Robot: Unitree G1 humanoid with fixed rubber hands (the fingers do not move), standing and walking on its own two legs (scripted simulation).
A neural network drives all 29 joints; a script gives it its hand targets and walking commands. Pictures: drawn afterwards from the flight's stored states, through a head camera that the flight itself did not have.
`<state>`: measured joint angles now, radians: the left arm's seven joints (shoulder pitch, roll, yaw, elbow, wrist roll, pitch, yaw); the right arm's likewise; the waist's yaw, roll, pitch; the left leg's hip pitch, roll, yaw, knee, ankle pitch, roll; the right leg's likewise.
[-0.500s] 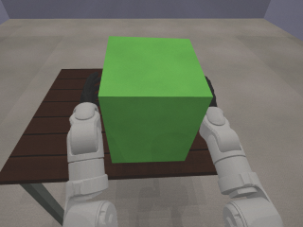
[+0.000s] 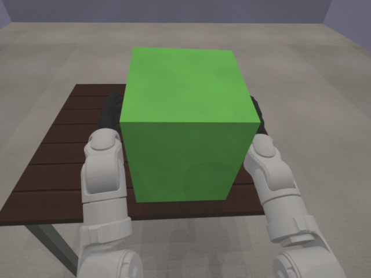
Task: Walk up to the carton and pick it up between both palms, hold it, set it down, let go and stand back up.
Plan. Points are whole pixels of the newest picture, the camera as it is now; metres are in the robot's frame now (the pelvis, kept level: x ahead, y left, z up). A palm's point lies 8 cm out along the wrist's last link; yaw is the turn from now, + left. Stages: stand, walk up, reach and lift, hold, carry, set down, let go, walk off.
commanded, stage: hold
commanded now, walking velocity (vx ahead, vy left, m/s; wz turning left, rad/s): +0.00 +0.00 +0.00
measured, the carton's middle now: (182, 128) +0.38 +0.01 +0.16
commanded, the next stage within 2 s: none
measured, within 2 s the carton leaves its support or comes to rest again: neither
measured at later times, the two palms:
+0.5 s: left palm (109, 134) +0.34 +0.15 +0.18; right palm (255, 133) +0.34 -0.14 +0.17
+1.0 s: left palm (110, 132) +0.35 +0.15 +0.18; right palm (255, 130) +0.35 -0.14 +0.18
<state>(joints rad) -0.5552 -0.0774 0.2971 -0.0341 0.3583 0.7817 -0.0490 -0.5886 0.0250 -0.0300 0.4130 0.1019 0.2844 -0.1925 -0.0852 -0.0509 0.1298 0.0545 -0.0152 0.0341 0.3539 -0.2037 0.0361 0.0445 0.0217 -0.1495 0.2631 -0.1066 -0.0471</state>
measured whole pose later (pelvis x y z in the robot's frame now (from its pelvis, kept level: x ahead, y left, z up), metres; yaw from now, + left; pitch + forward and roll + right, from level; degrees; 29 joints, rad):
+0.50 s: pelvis -0.01 +0.00 +0.00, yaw -1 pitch -12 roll +0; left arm -0.54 -0.08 0.30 -0.04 0.35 0.78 -0.05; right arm -0.58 0.03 -0.03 0.40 0.10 0.28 -0.20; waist -0.07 -0.08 0.12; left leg 0.06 -0.02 0.04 0.34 -0.19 0.03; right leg 0.03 0.02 -0.14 0.27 -0.10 -0.05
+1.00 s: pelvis +0.00 -0.01 +0.00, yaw +0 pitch -11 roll +0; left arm -0.57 -0.07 0.31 0.01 0.34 0.76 -0.04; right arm -0.61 0.03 -0.04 0.45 0.10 0.27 -0.19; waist -0.07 -0.07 0.10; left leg 0.04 -0.02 0.04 0.33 -0.18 0.03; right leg 0.01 0.02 -0.15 0.27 -0.10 -0.05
